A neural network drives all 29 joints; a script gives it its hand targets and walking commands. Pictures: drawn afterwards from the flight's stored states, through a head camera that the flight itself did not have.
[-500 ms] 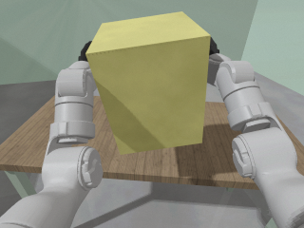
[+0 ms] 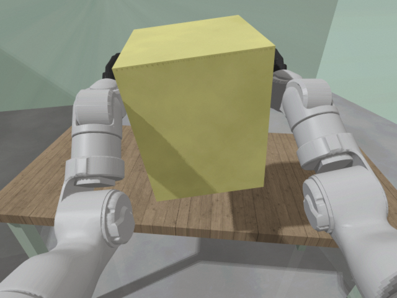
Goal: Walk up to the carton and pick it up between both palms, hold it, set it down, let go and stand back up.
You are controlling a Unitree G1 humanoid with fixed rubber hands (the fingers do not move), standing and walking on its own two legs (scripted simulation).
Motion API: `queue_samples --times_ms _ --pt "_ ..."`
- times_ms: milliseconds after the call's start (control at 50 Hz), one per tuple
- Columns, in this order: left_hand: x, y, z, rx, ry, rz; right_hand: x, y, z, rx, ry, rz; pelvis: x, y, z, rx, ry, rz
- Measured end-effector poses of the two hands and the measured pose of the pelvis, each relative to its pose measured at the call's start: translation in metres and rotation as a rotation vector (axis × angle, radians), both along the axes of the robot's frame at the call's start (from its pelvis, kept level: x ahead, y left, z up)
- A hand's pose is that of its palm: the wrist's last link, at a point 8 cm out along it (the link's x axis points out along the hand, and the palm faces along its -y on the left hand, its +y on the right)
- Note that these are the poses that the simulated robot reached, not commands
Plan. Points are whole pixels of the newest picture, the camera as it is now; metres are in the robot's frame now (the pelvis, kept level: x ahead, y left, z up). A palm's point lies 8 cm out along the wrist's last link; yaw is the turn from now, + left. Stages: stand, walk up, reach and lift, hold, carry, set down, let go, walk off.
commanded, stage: hold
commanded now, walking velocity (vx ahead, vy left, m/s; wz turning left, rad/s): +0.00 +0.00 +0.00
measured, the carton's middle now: (197, 107) +0.36 -0.02 +0.29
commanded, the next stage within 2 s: none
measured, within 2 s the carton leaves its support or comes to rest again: neither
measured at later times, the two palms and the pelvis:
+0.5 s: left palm (113, 93) +0.37 +0.13 +0.31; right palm (273, 84) +0.36 -0.16 +0.33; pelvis +0.00 +0.00 +0.00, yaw +0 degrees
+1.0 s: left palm (112, 91) +0.37 +0.13 +0.32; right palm (274, 82) +0.36 -0.16 +0.33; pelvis +0.00 +0.00 +0.00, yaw +0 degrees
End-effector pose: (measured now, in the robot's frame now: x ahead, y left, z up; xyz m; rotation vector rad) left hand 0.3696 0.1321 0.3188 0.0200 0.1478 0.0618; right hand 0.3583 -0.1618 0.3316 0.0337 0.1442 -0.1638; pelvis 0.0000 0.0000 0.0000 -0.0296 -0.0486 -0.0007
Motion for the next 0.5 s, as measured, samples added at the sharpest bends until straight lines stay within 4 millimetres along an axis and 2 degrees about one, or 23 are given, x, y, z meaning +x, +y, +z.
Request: queue_samples --times_ms 500 --pt "0.0017 0.0015 -0.0043 0.001 -0.002 0.0 0.0021 0.0015 -0.0028 -0.009 0.0 0.002 0.0022 0.0009 0.0 -0.002 0.001 0.0"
